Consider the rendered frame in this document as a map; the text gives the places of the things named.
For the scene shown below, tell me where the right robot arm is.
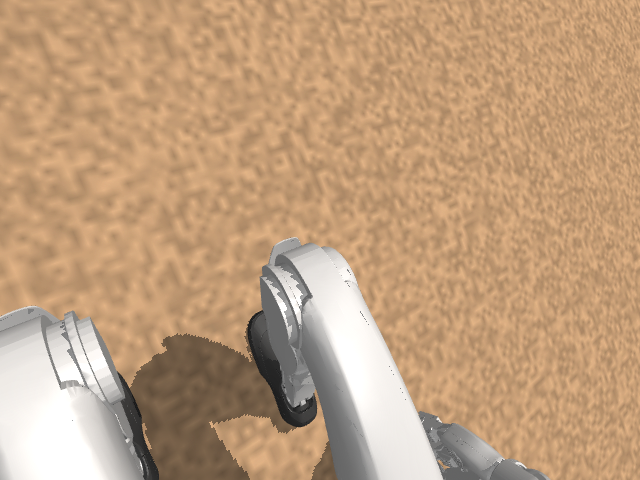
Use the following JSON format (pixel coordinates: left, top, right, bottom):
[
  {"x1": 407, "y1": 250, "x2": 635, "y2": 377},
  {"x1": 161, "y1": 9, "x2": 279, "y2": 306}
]
[{"x1": 490, "y1": 459, "x2": 550, "y2": 480}]

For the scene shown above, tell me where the right robot hand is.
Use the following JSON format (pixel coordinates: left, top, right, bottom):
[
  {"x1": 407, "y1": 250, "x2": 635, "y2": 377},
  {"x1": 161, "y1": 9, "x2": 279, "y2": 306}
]
[{"x1": 418, "y1": 411, "x2": 506, "y2": 480}]

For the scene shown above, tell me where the left robot foot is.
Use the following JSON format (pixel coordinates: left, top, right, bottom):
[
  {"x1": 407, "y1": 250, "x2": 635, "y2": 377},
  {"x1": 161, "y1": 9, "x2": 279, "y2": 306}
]
[{"x1": 117, "y1": 372, "x2": 159, "y2": 480}]

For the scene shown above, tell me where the right robot foot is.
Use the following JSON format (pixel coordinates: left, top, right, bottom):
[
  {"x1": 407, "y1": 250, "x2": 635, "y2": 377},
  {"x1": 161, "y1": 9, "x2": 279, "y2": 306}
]
[{"x1": 247, "y1": 310, "x2": 317, "y2": 427}]

